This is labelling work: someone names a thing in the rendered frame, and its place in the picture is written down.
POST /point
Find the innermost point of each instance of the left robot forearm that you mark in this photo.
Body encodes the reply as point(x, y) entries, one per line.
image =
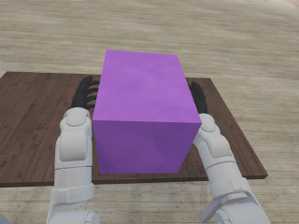
point(73, 154)

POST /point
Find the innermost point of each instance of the right robot forearm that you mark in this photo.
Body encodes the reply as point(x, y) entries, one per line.
point(226, 182)

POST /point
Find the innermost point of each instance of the left robot upper arm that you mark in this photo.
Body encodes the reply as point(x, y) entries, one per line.
point(75, 217)

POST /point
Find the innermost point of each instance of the right robot hand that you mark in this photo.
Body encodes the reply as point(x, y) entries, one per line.
point(198, 98)

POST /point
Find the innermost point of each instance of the left robot hand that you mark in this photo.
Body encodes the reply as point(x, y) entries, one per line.
point(80, 98)

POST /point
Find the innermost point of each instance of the right robot upper arm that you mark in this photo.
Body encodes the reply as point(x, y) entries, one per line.
point(241, 213)

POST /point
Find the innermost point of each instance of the table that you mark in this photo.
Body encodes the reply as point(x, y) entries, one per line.
point(32, 106)

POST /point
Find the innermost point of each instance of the carton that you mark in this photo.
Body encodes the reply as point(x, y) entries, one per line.
point(144, 119)

